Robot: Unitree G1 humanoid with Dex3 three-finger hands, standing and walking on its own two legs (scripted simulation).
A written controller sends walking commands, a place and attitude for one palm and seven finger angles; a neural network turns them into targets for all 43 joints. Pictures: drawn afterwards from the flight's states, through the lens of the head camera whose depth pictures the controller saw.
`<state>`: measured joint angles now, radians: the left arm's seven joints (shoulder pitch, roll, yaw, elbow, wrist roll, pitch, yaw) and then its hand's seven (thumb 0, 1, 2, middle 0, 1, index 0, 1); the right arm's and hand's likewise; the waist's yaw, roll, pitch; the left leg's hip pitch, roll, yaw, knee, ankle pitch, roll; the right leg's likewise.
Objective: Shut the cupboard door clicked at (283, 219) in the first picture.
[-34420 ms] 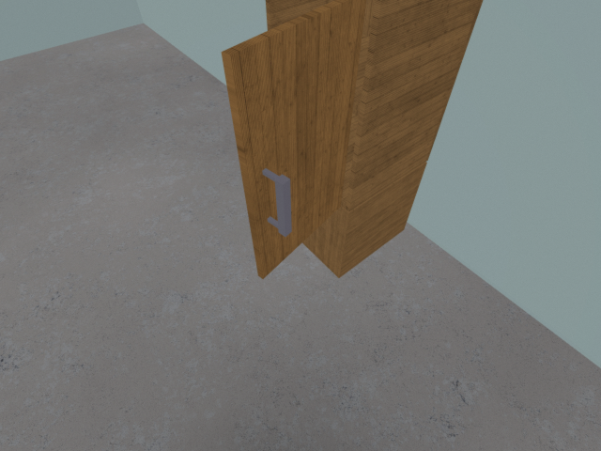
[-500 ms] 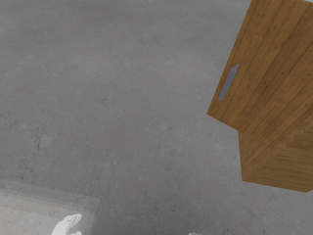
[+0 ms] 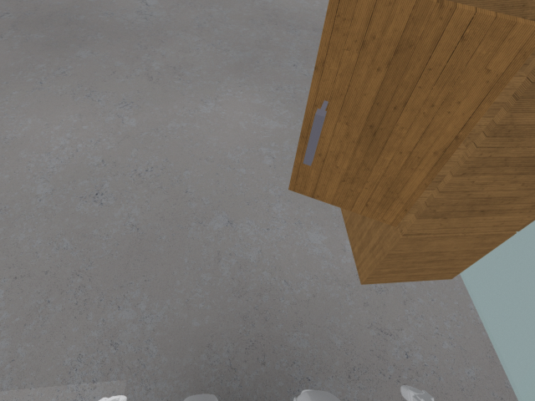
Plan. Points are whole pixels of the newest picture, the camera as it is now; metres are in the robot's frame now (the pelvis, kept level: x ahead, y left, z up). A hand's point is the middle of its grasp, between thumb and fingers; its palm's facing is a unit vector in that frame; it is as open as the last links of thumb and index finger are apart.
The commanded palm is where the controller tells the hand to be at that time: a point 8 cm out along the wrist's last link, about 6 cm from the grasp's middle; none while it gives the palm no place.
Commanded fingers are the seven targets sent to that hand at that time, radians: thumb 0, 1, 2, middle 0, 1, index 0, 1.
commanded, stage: turn to face it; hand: left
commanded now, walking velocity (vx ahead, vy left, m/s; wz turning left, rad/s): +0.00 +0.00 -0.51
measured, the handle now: (316, 134) +0.69 -0.07 -0.06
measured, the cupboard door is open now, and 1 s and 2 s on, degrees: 64 64 64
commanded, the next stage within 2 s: take the last steps up to it in 0.46 s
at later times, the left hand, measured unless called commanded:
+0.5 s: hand (187, 391) +0.15 +0.13 -0.15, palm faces -0.24 -0.94 -0.24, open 7.3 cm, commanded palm none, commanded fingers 0.00 0.90 0.90 -0.20 -0.30 -0.20 -0.30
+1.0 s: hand (214, 358) +0.20 +0.10 -0.15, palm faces -0.37 -0.91 -0.19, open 7.3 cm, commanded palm none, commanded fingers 0.00 0.90 0.90 -0.20 -0.30 -0.20 -0.30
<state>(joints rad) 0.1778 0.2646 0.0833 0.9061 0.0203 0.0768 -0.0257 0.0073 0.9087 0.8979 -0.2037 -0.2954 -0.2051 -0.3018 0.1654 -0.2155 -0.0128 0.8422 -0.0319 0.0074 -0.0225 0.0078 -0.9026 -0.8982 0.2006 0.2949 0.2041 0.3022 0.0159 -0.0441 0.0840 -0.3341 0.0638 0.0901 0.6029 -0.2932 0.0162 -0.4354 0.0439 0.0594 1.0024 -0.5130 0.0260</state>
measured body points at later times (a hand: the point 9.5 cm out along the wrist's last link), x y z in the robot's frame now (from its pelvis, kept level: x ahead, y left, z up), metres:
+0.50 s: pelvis +0.01 -0.03 +0.01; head +0.04 -0.05 +0.45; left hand +0.16 +0.18 -0.13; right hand -0.01 -0.30 -0.15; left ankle +0.03 +0.10 -0.67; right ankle -0.03 -0.14 -0.73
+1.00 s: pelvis +0.06 -0.06 +0.01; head +0.09 -0.07 +0.46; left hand +0.22 +0.15 -0.14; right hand -0.06 -0.26 -0.14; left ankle +0.07 +0.09 -0.73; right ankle +0.03 -0.18 -0.71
